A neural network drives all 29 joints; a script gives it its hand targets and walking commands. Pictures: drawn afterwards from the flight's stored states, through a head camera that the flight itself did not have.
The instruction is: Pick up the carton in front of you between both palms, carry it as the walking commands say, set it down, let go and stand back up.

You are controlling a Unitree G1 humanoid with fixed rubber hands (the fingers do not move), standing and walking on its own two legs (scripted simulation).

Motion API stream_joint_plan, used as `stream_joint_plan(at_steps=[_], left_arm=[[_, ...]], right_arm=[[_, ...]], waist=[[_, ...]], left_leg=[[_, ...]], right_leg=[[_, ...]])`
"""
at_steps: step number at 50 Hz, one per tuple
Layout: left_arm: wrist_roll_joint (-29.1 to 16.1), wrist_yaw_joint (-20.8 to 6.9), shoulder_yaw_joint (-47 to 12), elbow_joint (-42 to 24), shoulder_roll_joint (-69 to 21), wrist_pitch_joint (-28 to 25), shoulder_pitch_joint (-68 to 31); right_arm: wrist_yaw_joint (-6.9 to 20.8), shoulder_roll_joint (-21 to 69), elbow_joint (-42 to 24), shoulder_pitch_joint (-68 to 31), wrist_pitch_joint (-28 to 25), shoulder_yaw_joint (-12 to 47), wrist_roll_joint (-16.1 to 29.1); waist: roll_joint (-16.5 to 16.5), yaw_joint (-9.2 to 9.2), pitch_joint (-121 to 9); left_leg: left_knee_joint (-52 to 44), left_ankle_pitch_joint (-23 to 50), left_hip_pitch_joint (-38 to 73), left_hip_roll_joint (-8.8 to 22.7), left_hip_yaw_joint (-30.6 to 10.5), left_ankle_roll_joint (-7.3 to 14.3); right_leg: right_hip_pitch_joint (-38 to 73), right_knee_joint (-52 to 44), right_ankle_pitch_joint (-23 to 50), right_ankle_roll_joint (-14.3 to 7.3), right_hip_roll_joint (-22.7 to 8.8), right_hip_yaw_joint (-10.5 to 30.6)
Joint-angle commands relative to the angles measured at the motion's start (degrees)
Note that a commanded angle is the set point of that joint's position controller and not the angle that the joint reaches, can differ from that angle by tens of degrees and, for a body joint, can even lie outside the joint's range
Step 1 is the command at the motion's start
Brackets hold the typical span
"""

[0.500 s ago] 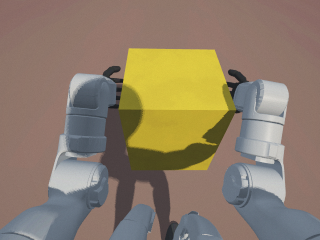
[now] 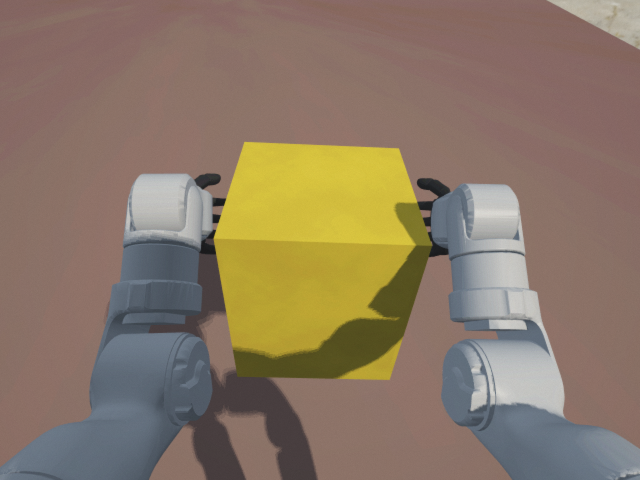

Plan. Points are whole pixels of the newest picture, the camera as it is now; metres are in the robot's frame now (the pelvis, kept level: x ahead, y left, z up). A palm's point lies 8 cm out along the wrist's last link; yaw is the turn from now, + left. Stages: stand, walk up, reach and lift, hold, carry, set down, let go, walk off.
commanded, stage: carry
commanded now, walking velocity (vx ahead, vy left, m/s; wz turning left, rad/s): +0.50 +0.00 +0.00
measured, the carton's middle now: (318, 262) +0.37 +0.00 +0.07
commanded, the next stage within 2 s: none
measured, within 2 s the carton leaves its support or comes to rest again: neither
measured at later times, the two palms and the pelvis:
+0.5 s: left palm (250, 160) +0.57 +0.10 +0.09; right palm (423, 161) +0.58 -0.20 +0.09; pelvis +0.28 -0.05 +0.02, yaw +2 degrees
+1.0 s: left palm (239, 83) +0.84 +0.15 +0.10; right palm (377, 86) +0.83 -0.15 +0.11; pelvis +0.57 +0.01 +0.02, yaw -1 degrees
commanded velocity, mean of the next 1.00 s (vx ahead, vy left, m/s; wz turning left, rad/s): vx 0.50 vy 0.00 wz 0.00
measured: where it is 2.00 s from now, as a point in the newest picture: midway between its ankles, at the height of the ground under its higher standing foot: (308, 234)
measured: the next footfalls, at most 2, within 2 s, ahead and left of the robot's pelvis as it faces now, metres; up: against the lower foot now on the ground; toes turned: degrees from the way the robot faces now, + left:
right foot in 0.30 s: +0.32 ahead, -0.14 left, +0.00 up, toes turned -8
left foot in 0.72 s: +0.61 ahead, +0.09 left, +0.00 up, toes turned +11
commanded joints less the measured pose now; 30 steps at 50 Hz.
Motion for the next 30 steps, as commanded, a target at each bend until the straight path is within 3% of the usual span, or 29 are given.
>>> stream_joint_plan(at_steps=[1,4,6,9,12,13,14,15,16,17,18,20,21,23,25,30], left_arm=[[-25.9,-11.2,-26.3,-11.3,-69.1,-3.6,-45.1],[-26.7,-10.2,-29.8,-16.1,-70.0,-4.7,-43.4],[-26.4,-10.1,-31.6,-17.3,-70.3,-5.2,-40.2],[-26.3,-10.9,-34.7,-18.1,-71.6,-5.7,-34.4],[-26.4,-12.2,-37.4,-20.1,-72.4,-6.2,-29.7],[-26.3,-12.6,-38.1,-21.0,-72.7,-6.2,-27.7],[-26.0,-13.1,-38.6,-21.6,-72.9,-6.2,-25.2],[-25.2,-13.5,-38.8,-21.5,-72.6,-6.2,-21.4],[-24.2,-13.8,-38.3,-21.6,-71.4,-6.3,-16.8],[-21.9,-13.7,-37.7,-21.5,-69.2,-6.7,-15.2],[-21.5,-13.8,-38.6,-22.9,-69.5,-7.1,-11.6],[-21.6,-14.1,-41.2,-30.1,-70.5,-8.0,-10.6],[-21.9,-14.2,-42.7,-33.8,-70.8,-8.4,-10.5],[-22.2,-14.3,-45.2,-39.3,-70.0,-9.1,-8.2],[-22.1,-14.7,-47.3,-42.6,-68.2,-9.3,-2.7],[-21.7,-16.2,-47.9,-42.6,-64.5,-8.2,12.3]], right_arm=[[12.6,67.4,-13.5,-48.1,-2.6,25.3,28.0],[12.1,67.8,-16.6,-44.4,-3.4,28.1,28.2],[12.0,67.8,-17.2,-40.3,-3.8,29.9,27.4],[12.0,67.4,-18.5,-33.2,-4.5,31.7,25.2],[12.1,66.5,-20.7,-26.1,-4.8,33.4,22.4],[12.1,66.3,-21.7,-24.1,-4.9,34.1,21.7],[12.3,66.2,-22.4,-21.2,-4.9,35.0,21.1],[12.5,65.9,-23.2,-18.5,-4.8,36.1,20.7],[12.9,65.2,-23.9,-16.6,-4.5,37.4,21.0],[13.4,68.2,-24.4,-16.0,-4.0,38.6,21.4],[14.0,68.5,-26.0,-14.9,-4.2,39.8,22.1],[14.7,70.3,-28.8,-13.3,-5.3,42.8,23.5],[14.8,70.6,-30.7,-11.5,-5.9,44.0,24.0],[14.6,70.6,-34.9,-7.8,-6.9,46.7,24.4],[14.2,68.9,-38.7,-2.7,-7.6,48.4,23.6],[14.2,63.5,-43.4,10.1,-6.2,49.3,20.9]], waist=[[7.2,0.25,-21.4],[8.1,0.10,-22.3],[7.2,0.49,-21.5],[8.1,0.55,-20.8],[10.2,0.32,-20.6],[9.9,0.66,-20.8],[7.3,1.16,-22.5],[5.9,1.88,-24.6],[-3.0,3.27,-28.5],[-17.0,3.85,-29.9],[-18.7,3.77,-27.0],[-7.3,3.63,-24.0],[-5.0,3.38,-22.2],[-7.4,3.21,-21.3],[-8.6,3.09,-20.6],[-8.8,2.86,-14.0]], left_leg=[[-14.0,-3.0,24.6,15.1,-20.9,5.5],[-16.1,-2.1,26.8,15.0,-16.8,6.7],[-16.6,3.0,27.8,14.3,-13.4,6.3],[-14.3,16.4,31.2,12.4,-8.1,3.9],[-9.7,24.2,34.2,10.8,-4.3,1.9],[-6.4,25.6,33.6,10.1,-2.6,0.8],[0.0,26.9,29.4,8.9,-0.3,-0.9],[6.2,22.4,20.2,8.2,0.2,-2.9],[18.4,5.4,10.0,6.8,1.6,-4.2],[27.9,-11.5,-10.7,0.3,-0.5,-5.6],[34.6,-21.0,-21.0,0.1,-4.2,-5.1],[35.4,-18.9,-23.7,3.4,-6.9,-4.1],[30.8,-15.8,-22.3,4.8,-7.3,-4.6],[23.3,-12.2,-17.3,4.2,-5.4,-5.7],[19.4,-8.6,-16.2,3.7,-3.5,-6.2],[5.3,3.4,-9.7,3.2,0.3,-5.6]], right_leg=[[-11.4,-2.9,5.6,0.5,-3.7,2.4],[-12.0,-12.6,7.0,2.1,-4.4,0.4],[-9.8,-20.8,9.8,2.9,-4.4,-1.2],[-5.7,-31.6,15.5,2.8,-2.4,-4.3],[-0.2,-40.9,18.5,2.4,-0.5,-6.6],[4.2,-45.5,20.2,2.1,-0.1,-7.6],[14.2,-49.5,22.0,1.5,0.5,-8.8],[26.6,-47.3,20.7,-0.2,-3.5,-5.1],[37.4,-43.8,26.9,-2.4,-15.4,9.4],[52.6,-43.9,28.2,-10.7,-22.8,24.6],[54.2,-45.5,30.4,-12.4,-23.7,28.5],[49.9,-45.0,34.9,-9.5,-21.5,20.9],[45.9,-47.1,32.4,-7.8,-20.3,17.1],[41.2,-50.2,29.8,-6.5,-17.7,10.8],[40.2,-50.9,28.9,-6.9,-15.8,6.5],[33.1,-52.8,30.1,-5.3,-13.5,-0.4]])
